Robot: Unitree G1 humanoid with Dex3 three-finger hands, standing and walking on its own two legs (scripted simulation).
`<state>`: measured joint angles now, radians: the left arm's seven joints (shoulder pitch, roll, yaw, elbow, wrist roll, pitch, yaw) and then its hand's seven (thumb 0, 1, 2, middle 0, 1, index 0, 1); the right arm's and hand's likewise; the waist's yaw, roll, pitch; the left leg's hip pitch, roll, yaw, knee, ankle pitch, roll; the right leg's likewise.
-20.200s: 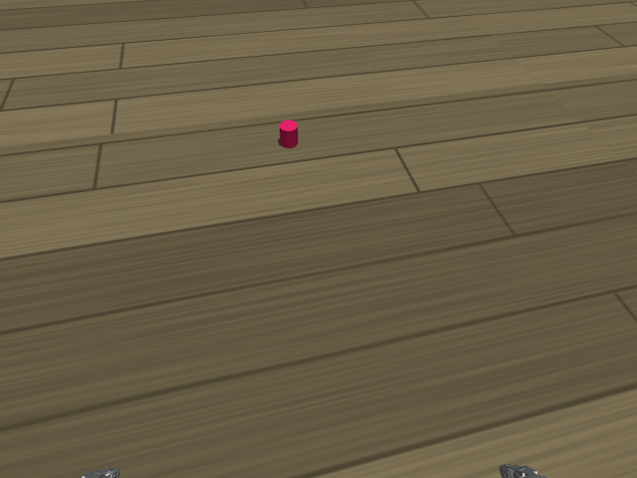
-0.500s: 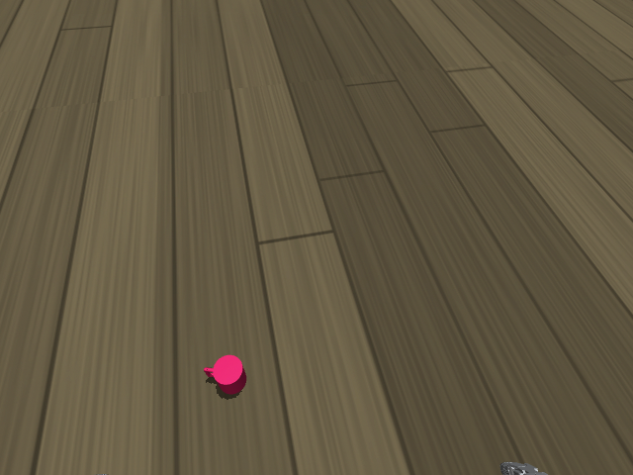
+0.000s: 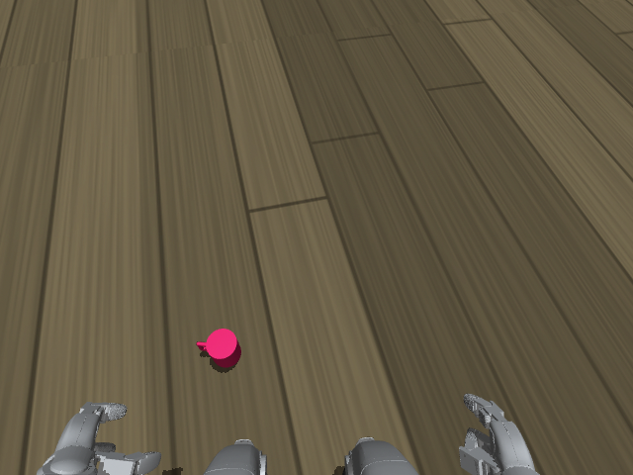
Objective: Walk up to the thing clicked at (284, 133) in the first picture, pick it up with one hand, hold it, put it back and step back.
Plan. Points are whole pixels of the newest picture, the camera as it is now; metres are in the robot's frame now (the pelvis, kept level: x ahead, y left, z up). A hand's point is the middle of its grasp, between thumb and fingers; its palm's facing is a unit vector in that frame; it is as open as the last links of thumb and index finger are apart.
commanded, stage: rise first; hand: left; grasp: from above
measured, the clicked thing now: (218, 347) +0.45 +0.24 -0.69
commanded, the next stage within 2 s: none
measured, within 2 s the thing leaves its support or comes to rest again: neither
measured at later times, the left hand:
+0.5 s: hand out of the picture +0.13 +0.25 -0.20, palm faces -0.20 -0.85 -0.48, open 14.0 cm
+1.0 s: hand (163, 409) +0.24 +0.27 -0.38, palm faces -0.45 -0.45 -0.77, open 14.0 cm
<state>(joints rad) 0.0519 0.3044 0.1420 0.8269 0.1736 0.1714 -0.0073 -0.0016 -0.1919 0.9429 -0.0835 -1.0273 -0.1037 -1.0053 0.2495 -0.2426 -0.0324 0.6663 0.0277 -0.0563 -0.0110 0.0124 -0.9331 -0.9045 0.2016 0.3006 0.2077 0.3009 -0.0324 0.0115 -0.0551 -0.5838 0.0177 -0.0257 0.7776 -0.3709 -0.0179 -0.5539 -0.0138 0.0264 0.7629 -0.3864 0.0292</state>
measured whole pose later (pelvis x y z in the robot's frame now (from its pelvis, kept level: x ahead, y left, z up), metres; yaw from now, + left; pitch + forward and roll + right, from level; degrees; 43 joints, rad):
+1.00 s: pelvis -0.06 +0.00 -0.23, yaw -1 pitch +33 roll -3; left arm -0.26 0.45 0.09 0.74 0.72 -0.03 0.13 -0.01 -0.52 0.99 -0.07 -1.09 -0.08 -1.09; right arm 0.08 -0.29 -0.06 0.65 0.00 -0.19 0.03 0.01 -0.88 -0.89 0.20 0.30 0.21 0.30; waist -0.03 0.02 -0.18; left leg -1.74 0.01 -0.08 1.83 -0.67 -0.04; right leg -1.70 0.01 0.01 1.81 -0.70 0.04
